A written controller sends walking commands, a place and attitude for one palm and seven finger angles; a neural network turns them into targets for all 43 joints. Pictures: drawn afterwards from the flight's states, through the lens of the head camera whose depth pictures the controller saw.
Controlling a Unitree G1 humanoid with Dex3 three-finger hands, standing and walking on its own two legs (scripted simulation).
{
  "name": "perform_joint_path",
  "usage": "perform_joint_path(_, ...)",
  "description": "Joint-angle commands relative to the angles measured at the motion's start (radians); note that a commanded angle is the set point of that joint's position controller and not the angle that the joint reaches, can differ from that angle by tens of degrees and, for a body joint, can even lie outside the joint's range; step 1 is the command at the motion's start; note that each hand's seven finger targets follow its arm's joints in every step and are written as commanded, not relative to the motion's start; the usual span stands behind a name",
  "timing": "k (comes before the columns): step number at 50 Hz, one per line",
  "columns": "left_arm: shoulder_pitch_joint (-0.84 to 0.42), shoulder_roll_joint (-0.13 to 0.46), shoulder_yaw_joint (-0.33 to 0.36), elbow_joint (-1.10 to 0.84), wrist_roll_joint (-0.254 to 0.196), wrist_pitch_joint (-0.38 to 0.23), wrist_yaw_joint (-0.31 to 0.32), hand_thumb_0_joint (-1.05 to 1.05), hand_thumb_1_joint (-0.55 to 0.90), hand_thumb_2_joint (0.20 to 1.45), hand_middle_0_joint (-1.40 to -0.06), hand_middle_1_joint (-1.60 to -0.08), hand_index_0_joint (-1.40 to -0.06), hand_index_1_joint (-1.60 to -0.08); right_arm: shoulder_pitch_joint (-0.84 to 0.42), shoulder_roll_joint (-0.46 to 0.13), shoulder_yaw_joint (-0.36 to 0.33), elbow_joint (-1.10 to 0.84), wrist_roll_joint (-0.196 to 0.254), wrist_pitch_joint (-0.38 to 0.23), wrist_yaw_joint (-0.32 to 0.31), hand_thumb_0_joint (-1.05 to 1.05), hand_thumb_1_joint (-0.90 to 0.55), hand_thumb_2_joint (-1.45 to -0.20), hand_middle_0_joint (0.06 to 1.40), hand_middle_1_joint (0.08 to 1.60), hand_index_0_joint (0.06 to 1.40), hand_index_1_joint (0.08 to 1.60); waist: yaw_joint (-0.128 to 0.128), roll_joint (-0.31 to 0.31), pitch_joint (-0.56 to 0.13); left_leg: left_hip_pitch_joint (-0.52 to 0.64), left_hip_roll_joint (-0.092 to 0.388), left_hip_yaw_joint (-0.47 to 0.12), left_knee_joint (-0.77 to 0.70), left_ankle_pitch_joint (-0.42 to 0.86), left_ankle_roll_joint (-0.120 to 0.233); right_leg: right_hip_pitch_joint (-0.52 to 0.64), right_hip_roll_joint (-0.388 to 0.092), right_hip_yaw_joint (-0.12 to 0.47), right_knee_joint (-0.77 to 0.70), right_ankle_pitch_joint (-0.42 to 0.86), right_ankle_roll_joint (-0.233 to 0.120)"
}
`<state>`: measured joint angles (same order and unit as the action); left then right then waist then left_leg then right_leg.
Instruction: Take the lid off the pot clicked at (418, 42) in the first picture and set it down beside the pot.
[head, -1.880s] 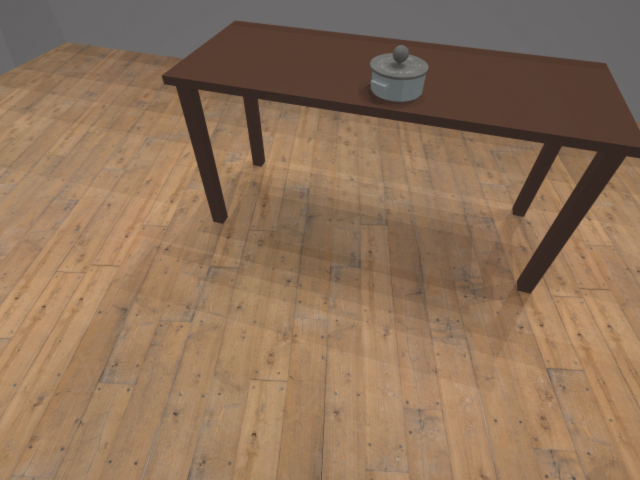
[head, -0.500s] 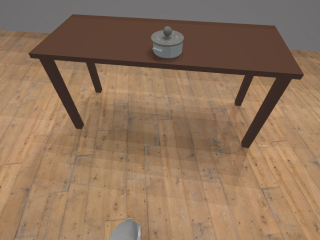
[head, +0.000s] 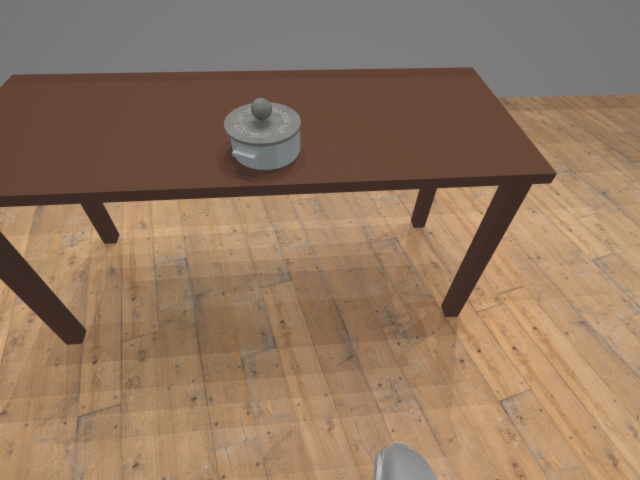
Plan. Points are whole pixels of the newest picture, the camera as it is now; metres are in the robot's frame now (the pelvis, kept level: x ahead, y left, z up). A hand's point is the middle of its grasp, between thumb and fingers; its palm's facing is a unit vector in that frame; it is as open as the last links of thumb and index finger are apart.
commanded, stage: turn to face it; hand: left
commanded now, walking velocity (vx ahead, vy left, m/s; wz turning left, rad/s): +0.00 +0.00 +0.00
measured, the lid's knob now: (261, 109) +0.83 +0.19 +0.03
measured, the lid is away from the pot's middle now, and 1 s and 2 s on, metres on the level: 0.00 0.00 0.00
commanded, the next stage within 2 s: take the last steps up to it in 0.44 s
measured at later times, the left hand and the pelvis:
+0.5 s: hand (234, 461) +0.18 +0.14 -0.17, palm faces +0.08 -0.99 -0.15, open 7.3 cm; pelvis +0.09 -0.03 -0.01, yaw +3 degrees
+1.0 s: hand out of the picture +0.13 +0.13 -0.17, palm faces +0.20 -0.96 -0.20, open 7.4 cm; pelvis +0.15 -0.04 -0.01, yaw +7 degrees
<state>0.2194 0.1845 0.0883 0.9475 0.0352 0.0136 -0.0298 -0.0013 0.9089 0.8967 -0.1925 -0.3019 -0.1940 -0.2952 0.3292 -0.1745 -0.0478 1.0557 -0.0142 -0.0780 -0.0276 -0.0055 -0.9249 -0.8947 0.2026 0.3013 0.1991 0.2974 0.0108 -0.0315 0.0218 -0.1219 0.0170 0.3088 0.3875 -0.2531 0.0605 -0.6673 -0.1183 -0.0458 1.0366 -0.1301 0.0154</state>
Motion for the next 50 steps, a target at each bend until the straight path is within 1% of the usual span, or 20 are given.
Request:
perform_joint_path(1,-0.033,0.010,-0.010,-0.063,-0.009,0.000,0.000,0.000,0.900,0.900,-0.200,-0.300,-0.200,-0.300,0.081,-0.120,-0.019,-0.044,-0.003,-0.008,0.001,0.000,-0.900,-0.900,0.200,0.300,0.200,0.300,-0.037,0.113,0.057,0.027,0.306,-0.100,-0.093,0.546,0.075,0.041,0.013,-0.043,-0.183,-0.022,0.007)
perform_joint_path(5,-0.043,0.001,-0.026,-0.059,-0.005,-0.017,0.016,0.000,0.900,0.900,-0.200,-0.300,-0.200,-0.300,0.108,-0.114,-0.014,-0.017,-0.011,0.010,0.000,0.000,-0.900,-0.900,0.200,0.300,0.200,0.300,-0.050,0.159,0.027,0.038,0.311,-0.096,0.015,0.626,0.073,0.222,0.061,-0.073,-0.361,-0.065,-0.026)
perform_joint_path(7,0.075,0.032,-0.026,-0.019,0.000,-0.037,0.028,0.000,0.900,0.900,-0.200,-0.300,-0.200,-0.300,0.105,-0.108,-0.007,-0.006,-0.005,0.017,0.003,0.000,-0.900,-0.900,0.200,0.300,0.200,0.300,0.008,0.107,-0.052,0.004,0.264,-0.092,0.175,0.601,0.024,0.445,0.091,-0.096,-0.520,0.051,-0.029)
perform_joint_path(8,0.154,0.098,-0.015,0.014,0.004,-0.056,0.038,0.000,0.900,0.900,-0.200,-0.300,-0.200,-0.300,0.124,-0.075,-0.001,0.000,0.003,0.017,0.008,0.000,-0.900,-0.900,0.200,0.300,0.200,0.300,0.040,-0.001,-0.136,-0.118,0.217,-0.079,0.346,0.386,-0.025,0.653,-0.015,0.010,-0.550,0.318,-0.052)
perform_joint_path(9,0.213,0.183,0.000,0.035,-0.002,-0.073,0.050,0.000,0.900,0.900,-0.200,-0.300,-0.200,-0.300,0.168,-0.007,0.011,-0.012,0.016,0.019,0.009,0.000,-0.900,-0.900,0.200,0.300,0.200,0.300,0.036,-0.204,-0.264,-0.306,0.086,-0.078,0.569,-0.242,-0.080,0.852,-0.287,0.308,-0.541,0.756,-0.172)
perform_joint_path(10,0.217,0.199,-0.012,0.041,-0.025,-0.066,0.050,0.000,0.900,0.900,-0.200,-0.300,-0.200,-0.300,0.155,-0.035,0.010,-0.011,0.017,0.038,-0.004,0.000,-0.900,-0.900,0.200,0.300,0.200,0.300,0.038,-0.140,-0.284,-0.265,0.072,-0.210,0.662,-0.412,-0.082,0.769,-0.325,0.272,-0.588,0.842,-0.252)
perform_joint_path(16,-0.028,0.101,-0.031,0.017,-0.014,-0.045,0.074,0.000,0.900,0.900,-0.200,-0.300,-0.200,-0.300,0.128,0.019,0.012,0.031,0.009,0.089,0.002,0.000,-0.900,-0.900,0.200,0.300,0.200,0.300,-0.044,-0.067,-0.066,-0.209,0.094,-0.259,0.586,-0.227,-0.094,0.403,-0.200,0.058,-0.739,0.299,-0.186)
perform_joint_path(21,-0.004,0.099,-0.015,0.019,-0.011,-0.023,0.076,0.000,0.900,0.900,-0.200,-0.300,-0.200,-0.300,0.092,0.032,0.009,0.012,0.002,0.095,0.009,0.000,-0.900,-0.900,0.200,0.300,0.200,0.300,-0.016,-0.073,-0.011,-0.186,0.068,-0.222,0.387,-0.173,-0.092,0.370,-0.177,0.042,-0.781,-0.044,-0.175)
perform_joint_path(24,-0.014,0.095,-0.011,0.021,-0.022,-0.012,0.073,0.000,0.900,0.900,-0.200,-0.300,-0.200,-0.300,0.123,0.022,0.009,0.015,-0.001,0.088,0.010,0.000,-0.900,-0.900,0.200,0.300,0.200,0.300,-0.039,-0.060,-0.013,-0.085,0.058,-0.218,0.156,-0.037,-0.086,0.340,-0.143,0.002,-0.700,-0.166,-0.119)
perform_joint_path(25,-0.006,0.074,-0.016,0.016,-0.028,-0.004,0.069,0.000,0.900,0.900,-0.200,-0.300,-0.200,-0.300,0.130,-0.009,0.004,0.015,-0.002,0.083,0.010,0.000,-0.900,-0.900,0.200,0.300,0.200,0.300,-0.038,0.031,0.002,-0.057,0.087,-0.285,0.048,-0.014,-0.073,0.291,-0.101,-0.032,-0.623,-0.213,-0.077)
perform_joint_path(27,-0.005,0.007,-0.027,-0.016,-0.031,0.005,0.060,0.000,0.900,0.900,-0.200,-0.300,-0.200,-0.300,0.095,-0.121,-0.012,-0.026,-0.015,0.077,-0.001,0.000,-0.900,-0.900,0.200,0.300,0.200,0.300,-0.028,0.311,0.067,-0.192,0.332,-0.636,-0.184,-0.009,0.060,0.250,0.052,-0.102,-0.407,-0.288,0.009)
perform_joint_path(32,0.023,0.023,-0.025,0.028,-0.003,-0.014,0.035,0.000,0.900,0.900,-0.200,-0.300,-0.200,-0.300,0.048,-0.087,-0.002,-0.027,-0.013,0.046,-0.014,0.000,-0.900,-0.900,0.200,0.300,0.200,0.300,-0.026,0.196,0.063,-0.030,0.265,-0.549,-0.211,-0.070,0.105,0.103,0.052,0.004,-0.085,-0.277,-0.006)
perform_joint_path(36,0.014,0.022,-0.035,0.034,-0.008,-0.029,0.025,0.000,0.900,0.900,-0.200,-0.300,-0.200,-0.300,0.098,-0.103,-0.012,-0.005,-0.008,0.034,-0.011,0.000,-0.900,-0.900,0.200,0.300,0.200,0.300,-0.055,0.106,0.037,0.089,0.256,-0.488,-0.184,0.040,0.130,0.092,0.043,-0.012,-0.164,-0.261,0.005)
perform_joint_path(39,-0.001,0.018,-0.036,0.025,-0.011,-0.033,0.022,0.000,0.900,0.900,-0.200,-0.300,-0.200,-0.300,0.107,-0.124,-0.021,0.004,-0.012,0.035,-0.007,0.000,-0.900,-0.900,0.200,0.300,0.200,0.300,-0.066,0.153,0.043,0.067,0.262,-0.490,-0.179,0.004,0.133,0.153,0.042,-0.027,-0.286,-0.293,0.007)
perform_joint_path(44,0.179,0.017,-0.028,0.093,-0.009,-0.048,0.022,0.000,0.900,0.900,-0.200,-0.300,-0.200,-0.300,0.029,-0.113,-0.022,0.004,-0.004,0.043,0.003,0.000,-0.900,-0.900,0.200,0.300,0.200,0.300,0.018,0.098,0.025,-0.159,0.180,-0.407,-0.039,-0.171,0.065,0.519,0.089,-0.072,-0.573,-0.117,-0.003)
perform_joint_path(45,0.252,0.055,-0.019,0.119,-0.005,-0.058,0.029,0.000,0.900,0.900,-0.200,-0.300,-0.200,-0.300,0.017,-0.081,-0.017,-0.002,0.001,0.040,0.006,0.000,-0.900,-0.900,0.200,0.300,0.200,0.300,0.051,-0.010,0.006,-0.269,0.112,-0.348,0.097,-0.211,0.027,0.653,0.025,0.015,-0.654,-0.175,-0.021)
perform_joint_path(46,0.327,0.150,-0.001,0.134,0.001,-0.067,0.039,0.000,0.900,0.900,-0.200,-0.300,-0.200,-0.300,0.000,-0.017,-0.002,-0.030,0.010,0.037,0.014,0.000,-0.900,-0.900,0.200,0.300,0.200,0.300,0.083,-0.265,0.016,-0.480,-0.005,-0.226,0.355,-0.274,-0.019,0.768,-0.179,0.311,-0.797,-0.356,-0.097)
perform_joint_path(47,0.391,0.187,0.007,0.140,-0.013,-0.062,0.048,0.000,0.900,0.900,-0.200,-0.300,-0.200,-0.300,-0.081,-0.047,-0.006,-0.073,-0.001,0.039,0.021,0.000,-0.900,-0.900,0.200,0.300,0.200,0.300,0.115,-0.281,0.052,-0.561,0.002,-0.240,0.546,-0.346,-0.023,0.700,-0.310,0.515,-0.923,-0.500,-0.176)
perform_joint_path(48,0.356,0.159,0.003,0.136,-0.015,-0.063,0.053,0.000,0.900,0.900,-0.200,-0.300,-0.200,-0.300,-0.106,-0.062,-0.019,-0.074,-0.008,0.040,0.026,0.000,-0.900,-0.900,0.200,0.300,0.200,0.300,0.088,-0.172,0.100,-0.586,0.037,-0.285,0.643,-0.270,-0.020,0.630,-0.301,0.490,-0.946,-0.575,-0.199)
perform_joint_path(50,0.273,0.092,-0.011,0.126,-0.015,-0.074,0.056,0.000,0.900,0.900,-0.200,-0.300,-0.200,-0.300,-0.089,-0.057,-0.022,-0.054,-0.011,0.047,0.035,0.000,-0.900,-0.900,0.200,0.300,0.200,0.300,0.033,-0.150,0.128,-0.549,0.080,-0.296,0.705,-0.135,-0.025,0.523,-0.240,0.385,-0.935,-0.473,-0.176)
